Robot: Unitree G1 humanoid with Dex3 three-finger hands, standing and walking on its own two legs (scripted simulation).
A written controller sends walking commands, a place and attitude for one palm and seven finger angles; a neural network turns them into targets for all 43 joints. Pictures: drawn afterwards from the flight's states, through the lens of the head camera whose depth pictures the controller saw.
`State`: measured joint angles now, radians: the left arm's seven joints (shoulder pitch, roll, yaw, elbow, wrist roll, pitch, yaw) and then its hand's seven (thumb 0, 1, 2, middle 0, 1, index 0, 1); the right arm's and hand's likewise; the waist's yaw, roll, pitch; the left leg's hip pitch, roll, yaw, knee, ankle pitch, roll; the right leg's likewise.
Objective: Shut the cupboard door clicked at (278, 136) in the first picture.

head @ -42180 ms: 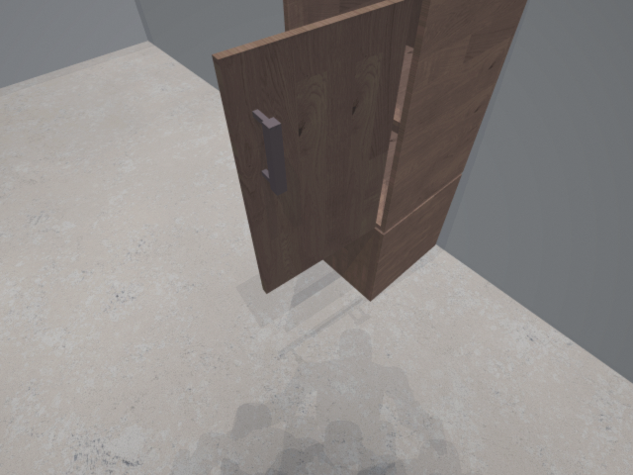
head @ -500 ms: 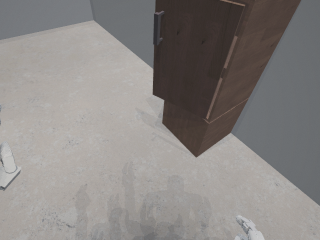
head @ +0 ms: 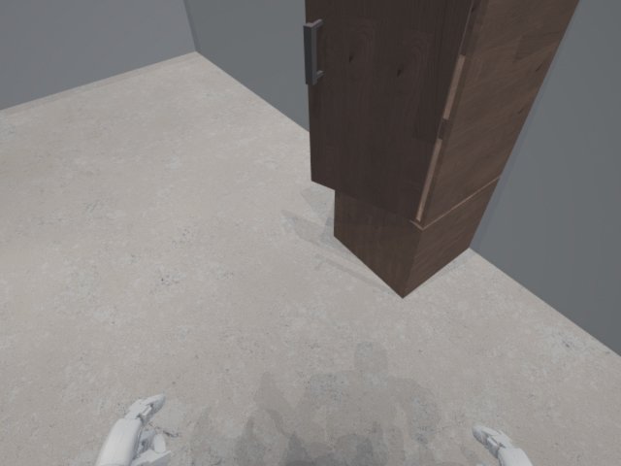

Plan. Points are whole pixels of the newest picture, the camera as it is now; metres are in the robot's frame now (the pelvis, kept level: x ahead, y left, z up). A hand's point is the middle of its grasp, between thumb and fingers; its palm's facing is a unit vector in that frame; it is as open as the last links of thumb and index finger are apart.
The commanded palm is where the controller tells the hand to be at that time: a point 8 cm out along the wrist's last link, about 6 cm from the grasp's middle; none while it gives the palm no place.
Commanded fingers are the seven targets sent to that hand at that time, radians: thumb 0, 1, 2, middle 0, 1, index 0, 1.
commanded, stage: let the arm hang, fingers relaxed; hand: left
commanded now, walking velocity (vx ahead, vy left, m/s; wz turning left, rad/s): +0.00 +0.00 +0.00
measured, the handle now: (314, 52) +0.98 +0.03 +0.10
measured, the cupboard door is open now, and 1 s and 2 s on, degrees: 20 20 20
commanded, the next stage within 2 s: look to check the result in 0.90 s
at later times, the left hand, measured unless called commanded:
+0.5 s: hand out of the picture -0.05 +0.19 -0.16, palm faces +0.01 -0.98 -0.22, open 7.3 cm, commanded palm none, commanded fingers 0.00 0.90 0.90 -0.20 -0.30 -0.20 -0.30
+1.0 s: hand out of the picture -0.01 +0.19 -0.16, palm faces +0.00 -0.98 -0.21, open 7.4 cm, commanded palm none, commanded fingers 0.00 0.90 0.90 -0.20 -0.30 -0.20 -0.30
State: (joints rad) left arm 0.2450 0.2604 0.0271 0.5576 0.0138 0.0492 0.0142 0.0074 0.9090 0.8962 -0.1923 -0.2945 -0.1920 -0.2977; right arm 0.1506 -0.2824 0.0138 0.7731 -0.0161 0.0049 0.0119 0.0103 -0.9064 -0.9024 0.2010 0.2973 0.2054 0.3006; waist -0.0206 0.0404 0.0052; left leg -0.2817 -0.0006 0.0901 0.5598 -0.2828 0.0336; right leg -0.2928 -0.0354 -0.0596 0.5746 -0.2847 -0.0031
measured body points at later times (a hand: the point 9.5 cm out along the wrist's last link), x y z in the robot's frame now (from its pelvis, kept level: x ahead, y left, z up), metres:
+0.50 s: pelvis -0.02 +0.00 +0.01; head -0.01 +0.00 +0.46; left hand -0.05 +0.24 -0.15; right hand -0.07 -0.21 -0.15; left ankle +0.01 +0.10 -0.73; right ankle +0.01 -0.12 -0.73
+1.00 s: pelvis -0.01 +0.00 +0.01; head -0.01 +0.00 +0.46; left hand -0.01 +0.24 -0.15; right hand -0.03 -0.23 -0.15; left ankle +0.01 +0.10 -0.73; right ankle +0.01 -0.12 -0.73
